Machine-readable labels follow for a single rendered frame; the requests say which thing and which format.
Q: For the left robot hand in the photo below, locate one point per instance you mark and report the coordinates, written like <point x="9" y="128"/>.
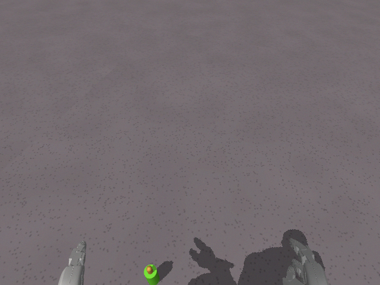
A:
<point x="74" y="273"/>

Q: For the bottle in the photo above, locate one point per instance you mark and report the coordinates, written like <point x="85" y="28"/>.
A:
<point x="151" y="274"/>

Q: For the right robot hand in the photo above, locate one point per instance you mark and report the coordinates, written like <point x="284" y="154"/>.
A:
<point x="309" y="271"/>

